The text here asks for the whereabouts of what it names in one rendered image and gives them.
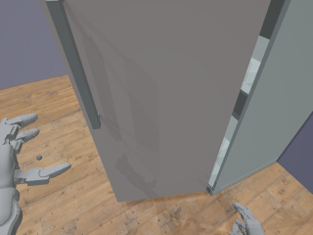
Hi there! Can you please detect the robot right hand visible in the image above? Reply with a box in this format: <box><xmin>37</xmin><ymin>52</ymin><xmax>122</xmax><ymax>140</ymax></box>
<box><xmin>229</xmin><ymin>202</ymin><xmax>265</xmax><ymax>235</ymax></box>

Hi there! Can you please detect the robot left hand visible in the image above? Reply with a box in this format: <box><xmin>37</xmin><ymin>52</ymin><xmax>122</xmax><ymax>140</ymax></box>
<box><xmin>0</xmin><ymin>113</ymin><xmax>71</xmax><ymax>189</ymax></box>

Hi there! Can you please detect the fridge door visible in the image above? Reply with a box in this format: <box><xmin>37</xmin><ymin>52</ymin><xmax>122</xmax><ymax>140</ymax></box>
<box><xmin>38</xmin><ymin>0</ymin><xmax>271</xmax><ymax>203</ymax></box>

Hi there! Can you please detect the left robot forearm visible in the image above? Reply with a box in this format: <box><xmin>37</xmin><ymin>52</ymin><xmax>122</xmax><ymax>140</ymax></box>
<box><xmin>0</xmin><ymin>187</ymin><xmax>23</xmax><ymax>235</ymax></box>

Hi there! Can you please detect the handle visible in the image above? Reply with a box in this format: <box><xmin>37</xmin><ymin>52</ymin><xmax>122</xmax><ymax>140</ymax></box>
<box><xmin>45</xmin><ymin>0</ymin><xmax>101</xmax><ymax>129</ymax></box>

